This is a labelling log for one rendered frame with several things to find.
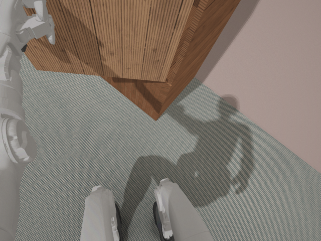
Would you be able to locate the cupboard door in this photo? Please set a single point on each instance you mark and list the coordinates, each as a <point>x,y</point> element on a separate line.
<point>134,39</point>

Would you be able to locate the robot left hand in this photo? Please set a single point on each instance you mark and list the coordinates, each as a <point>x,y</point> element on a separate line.
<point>22,28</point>

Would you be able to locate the robot left thigh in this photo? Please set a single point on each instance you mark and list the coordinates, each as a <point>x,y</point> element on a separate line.
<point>99,209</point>

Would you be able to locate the right robot foot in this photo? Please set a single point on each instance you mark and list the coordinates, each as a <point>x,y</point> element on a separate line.
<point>159,224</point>

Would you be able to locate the handle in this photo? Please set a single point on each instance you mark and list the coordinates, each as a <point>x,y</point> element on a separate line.
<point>24,48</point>

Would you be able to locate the robot left upper arm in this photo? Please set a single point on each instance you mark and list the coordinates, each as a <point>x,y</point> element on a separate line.
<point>17,149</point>

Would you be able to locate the robot left forearm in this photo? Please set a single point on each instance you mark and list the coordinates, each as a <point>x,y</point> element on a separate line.
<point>11,85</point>

